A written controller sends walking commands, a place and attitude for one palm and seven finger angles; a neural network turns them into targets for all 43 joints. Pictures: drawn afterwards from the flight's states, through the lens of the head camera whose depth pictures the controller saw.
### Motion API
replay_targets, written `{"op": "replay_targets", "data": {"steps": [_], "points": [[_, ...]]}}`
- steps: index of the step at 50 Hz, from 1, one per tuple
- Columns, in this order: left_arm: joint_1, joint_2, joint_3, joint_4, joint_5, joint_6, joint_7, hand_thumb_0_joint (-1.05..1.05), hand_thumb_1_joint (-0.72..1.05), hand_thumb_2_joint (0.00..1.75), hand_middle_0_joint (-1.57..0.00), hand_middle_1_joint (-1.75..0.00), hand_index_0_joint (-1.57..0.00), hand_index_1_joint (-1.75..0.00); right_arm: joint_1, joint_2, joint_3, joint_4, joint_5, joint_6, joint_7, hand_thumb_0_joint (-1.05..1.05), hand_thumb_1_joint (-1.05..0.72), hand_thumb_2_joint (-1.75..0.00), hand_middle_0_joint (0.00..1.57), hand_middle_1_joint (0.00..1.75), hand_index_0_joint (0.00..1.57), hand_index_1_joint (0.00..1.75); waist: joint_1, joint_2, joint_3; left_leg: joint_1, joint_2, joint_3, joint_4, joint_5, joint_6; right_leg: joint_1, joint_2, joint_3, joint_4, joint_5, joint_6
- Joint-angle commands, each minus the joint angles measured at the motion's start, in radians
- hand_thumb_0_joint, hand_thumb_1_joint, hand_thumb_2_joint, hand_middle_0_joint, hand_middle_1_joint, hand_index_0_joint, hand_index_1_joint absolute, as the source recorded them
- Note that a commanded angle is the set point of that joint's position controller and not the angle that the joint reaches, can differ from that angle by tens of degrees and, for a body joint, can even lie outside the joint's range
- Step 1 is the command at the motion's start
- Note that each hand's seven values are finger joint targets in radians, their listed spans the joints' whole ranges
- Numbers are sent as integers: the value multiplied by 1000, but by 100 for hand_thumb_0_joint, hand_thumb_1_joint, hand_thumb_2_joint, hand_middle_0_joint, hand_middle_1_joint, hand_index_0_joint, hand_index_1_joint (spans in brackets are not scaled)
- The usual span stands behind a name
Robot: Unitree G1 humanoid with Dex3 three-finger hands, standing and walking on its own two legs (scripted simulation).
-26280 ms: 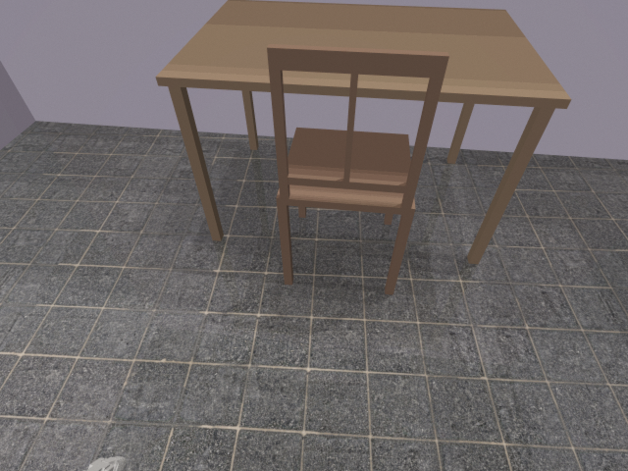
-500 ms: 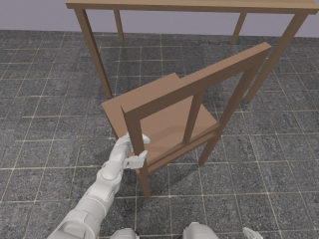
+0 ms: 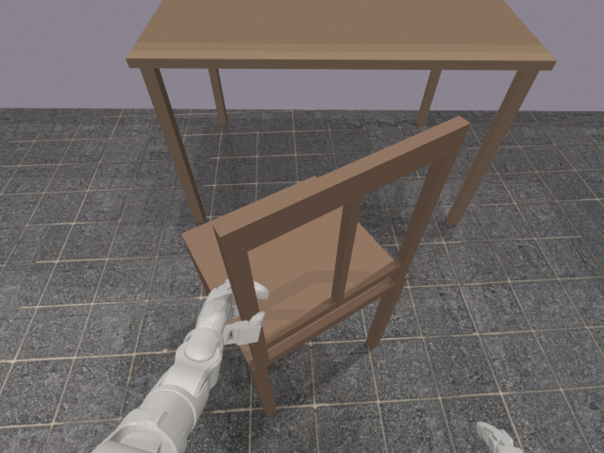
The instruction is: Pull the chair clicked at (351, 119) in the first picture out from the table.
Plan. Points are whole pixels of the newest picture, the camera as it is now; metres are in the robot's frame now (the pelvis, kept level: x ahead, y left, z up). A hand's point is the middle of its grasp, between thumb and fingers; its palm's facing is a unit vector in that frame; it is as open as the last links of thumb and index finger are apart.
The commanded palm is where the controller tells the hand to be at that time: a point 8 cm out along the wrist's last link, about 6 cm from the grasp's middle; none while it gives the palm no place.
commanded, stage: stop walking, hand still on the chair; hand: left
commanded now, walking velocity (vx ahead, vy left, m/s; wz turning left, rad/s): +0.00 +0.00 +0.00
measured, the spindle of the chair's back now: (343, 255) +0.44 -0.06 -0.07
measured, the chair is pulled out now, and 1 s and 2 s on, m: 0.49 0.49 0.49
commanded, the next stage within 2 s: open the thumb and straighten the fingers in 0.36 s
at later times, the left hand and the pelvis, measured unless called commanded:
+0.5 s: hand (251, 324) +0.31 +0.09 -0.06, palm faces -0.19 -0.97 -0.17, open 6.0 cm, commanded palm +0.30 +0.15 -0.04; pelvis +0.01 +0.01 +0.00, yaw -1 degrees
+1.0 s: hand (242, 316) +0.33 +0.10 -0.07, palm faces -0.20 -0.97 -0.15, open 14.9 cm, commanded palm +0.32 +0.17 -0.05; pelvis +0.01 +0.00 -0.03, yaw +1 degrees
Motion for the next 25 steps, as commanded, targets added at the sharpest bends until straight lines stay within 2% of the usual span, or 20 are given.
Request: {"op": "replay_targets", "data": {"steps": [1, 5, 6, 10, 11, 15, 16, 19, 22, 23, 24, 25], "points": [[-214, 70, 23, -152, -12, -45, -1, 0, 90, 90, -50, -145, -50, -145, 0, -83, -13, -109, -8, -33, -7, 0, -90, -90, 20, 30, 20, 30, 26, -16, -240, 101, 69, -87, -54, 287, 53, 40, -80, 65, -71, 279, -40], [-217, 54, 11, -169, -8, -43, -1, 0, 90, 90, -50, -145, -50, -145, 0, -81, -10, -116, -11, -36, -4, 0, -90, -90, 20, 30, 20, 30, 29, -25, -265, 125, 80, -86, -55, 287, 54, 26, -71, 68, -73, 262, -40], [-210, 75, 24, -175, -9, -43, 0, 0, 90, 90, -50, -145, -50, -145, 4, -86, -12, -114, -11, -38, -5, 0, -90, -90, 20, 30, 20, 30, 30, -21, -262, 121, 80, -91, -61, 293, 56, 27, -66, 60, -70, 257, -36], [-209, 51, 9, -182, -6, -44, -1, 0, 90, 90, -50, -145, -50, -145, 4, -81, -7, -113, -14, -43, -4, 0, -90, -90, 20, 30, 20, 30, 33, -21, -271, 144, 90, -94, -67, 298, 59, -2, -56, 62, -68, 236, -35], [-205, 66, 13, -184, -6, -43, -1, 0, 90, 90, -50, -145, -50, -145, 6, -85, -6, -112, -14, -46, -6, 0, -90, -90, 20, 30, 20, 30, 31, -10, -264, 134, 88, -92, -72, 299, 59, 2, -56, 53, -68, 234, -32], [-200, 52, 5, -177, -5, -46, -2, 0, 90, 90, -50, -145, -50, -145, 11, -81, -5, -105, -15, -48, -5, 0, -90, -90, 20, 30, 20, 30, 30, -55, -280, 144, 85, -85, -59, 308, 56, 6, -59, 63, -68, 270, -36], [-192, 66, 11, -164, -7, -45, -2, 0, 90, 90, -50, -145, -50, -145, 13, -85, -5, -102, -14, -50, -7, 0, -90, -90, 20, 30, 20, 30, 29, -51, -271, 132, 83, -86, -64, 310, 55, 8, -61, 56, -66, 269, -34], [-195, 54, 4, -160, -7, -47, -4, 0, 90, 90, -50, -145, -50, -145, 13, -79, -3, -98, -15, -48, -8, 0, -90, -90, 20, 30, 20, 30, 28, -74, -281, 143, 80, -77, -54, 303, 54, 9, -66, 67, -72, 293, -36], [-182, 66, 13, -146, -8, -48, -2, 0, 90, 90, -50, -145, -50, -145, 14, -78, -4, -94, -14, -46, -11, 0, -90, -90, 20, 30, 20, 30, 27, -82, -278, 127, 74, -71, -50, 299, 49, 27, -78, 72, -71, 332, -40], [-282, 172, 90, -318, -5, -66, 8, 0, 90, 90, -50, -145, -50, -145, 0, -84, -9, -110, -15, -49, -12, 0, -90, -90, 20, 30, 20, 30, 33, -97, -282, 135, 74, -72, -45, 298, 51, 36, -84, 93, -79, 357, -41], [-155, 118, 47, -176, -4, -42, -23, 0, 78, 84, -50, -145, -50, -145, 60, -138, -19, -58, 6, -44, 33, 0, -90, -90, 20, 30, 20, 30, -53, -241, -281, -23, 12, -18, -25, 190, 56, -20, -31, -14, -25, 296, -19], [-199, 154, 87, -250, -10, -72, -40, 0, 66, 78, -50, -145, -50, -145, 46, -143, -23, -77, 7, -53, 51, 0, -90, -90, 20, 30, 20, 30, -29, -263, -281, -74, 2, -2, 0, 164, 64, -17, -30, -8, -1, 314, -23]]}}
